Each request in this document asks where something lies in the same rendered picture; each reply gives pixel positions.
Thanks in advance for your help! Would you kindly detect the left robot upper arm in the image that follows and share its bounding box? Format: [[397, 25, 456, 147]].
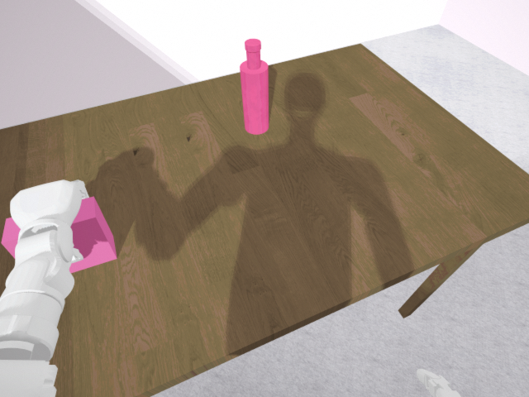
[[0, 360, 58, 397]]

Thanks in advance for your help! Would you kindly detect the sponge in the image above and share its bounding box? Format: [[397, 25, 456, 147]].
[[1, 196, 117, 273]]

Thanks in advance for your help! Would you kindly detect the table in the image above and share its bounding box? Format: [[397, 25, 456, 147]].
[[0, 44, 529, 397]]

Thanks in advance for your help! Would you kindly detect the left robot hand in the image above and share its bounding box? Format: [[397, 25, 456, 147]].
[[10, 179, 89, 264]]

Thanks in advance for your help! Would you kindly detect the robot left forearm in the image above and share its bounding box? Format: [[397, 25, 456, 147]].
[[0, 218, 74, 361]]

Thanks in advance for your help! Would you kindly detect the right robot hand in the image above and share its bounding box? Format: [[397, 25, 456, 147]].
[[417, 369, 461, 397]]

